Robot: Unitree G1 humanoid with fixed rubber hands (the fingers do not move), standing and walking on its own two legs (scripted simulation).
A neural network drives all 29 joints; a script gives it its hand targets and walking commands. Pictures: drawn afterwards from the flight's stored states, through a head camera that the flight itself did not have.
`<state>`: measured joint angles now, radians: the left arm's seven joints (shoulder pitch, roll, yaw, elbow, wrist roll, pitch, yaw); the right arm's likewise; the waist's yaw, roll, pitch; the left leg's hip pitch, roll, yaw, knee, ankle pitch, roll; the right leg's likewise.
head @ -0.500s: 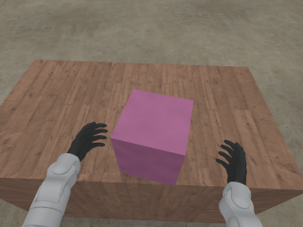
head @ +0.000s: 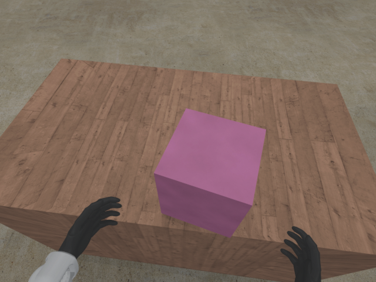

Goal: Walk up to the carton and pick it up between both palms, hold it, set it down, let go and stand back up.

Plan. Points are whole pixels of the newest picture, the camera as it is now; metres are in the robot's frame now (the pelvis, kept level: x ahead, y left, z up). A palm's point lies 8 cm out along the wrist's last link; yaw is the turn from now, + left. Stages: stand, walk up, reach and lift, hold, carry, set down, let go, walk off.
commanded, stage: set down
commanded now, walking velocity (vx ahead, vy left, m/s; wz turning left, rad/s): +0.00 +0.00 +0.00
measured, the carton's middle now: (208, 175) +0.35 -0.03 -0.02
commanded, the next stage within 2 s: none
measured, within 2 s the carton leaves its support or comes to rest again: neither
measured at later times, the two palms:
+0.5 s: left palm (77, 255) +0.17 +0.24 -0.02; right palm out of the picture +0.12 -0.19 -0.03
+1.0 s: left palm (96, 260) +0.16 +0.21 -0.04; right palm out of the picture +0.13 -0.24 -0.06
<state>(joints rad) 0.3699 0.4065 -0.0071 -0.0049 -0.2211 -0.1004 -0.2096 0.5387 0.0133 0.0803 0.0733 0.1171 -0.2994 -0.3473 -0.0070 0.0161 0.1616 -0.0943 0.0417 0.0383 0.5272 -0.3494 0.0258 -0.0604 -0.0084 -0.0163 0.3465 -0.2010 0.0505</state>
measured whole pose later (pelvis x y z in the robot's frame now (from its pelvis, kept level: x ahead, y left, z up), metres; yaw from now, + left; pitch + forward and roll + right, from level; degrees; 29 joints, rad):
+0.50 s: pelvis +0.00 +0.01 +0.00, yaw -1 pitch -6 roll -4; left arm 0.41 0.39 -0.06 0.10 -0.17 -0.07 -0.16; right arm 0.47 -0.03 0.01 0.33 0.10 -0.35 -0.22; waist 0.00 0.00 0.12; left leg -0.06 0.04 0.05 0.53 -0.37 0.04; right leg -0.02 -0.01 0.01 0.34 -0.21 0.00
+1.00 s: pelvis +0.01 -0.02 +0.01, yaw +0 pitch -6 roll -2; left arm 0.31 0.29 -0.04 0.34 -0.08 -0.02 -0.12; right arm 0.36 -0.12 0.00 0.54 0.05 -0.35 -0.12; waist -0.01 0.04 0.10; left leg -0.02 0.05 0.02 0.42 -0.30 -0.01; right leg -0.01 0.01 -0.01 0.30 -0.19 0.02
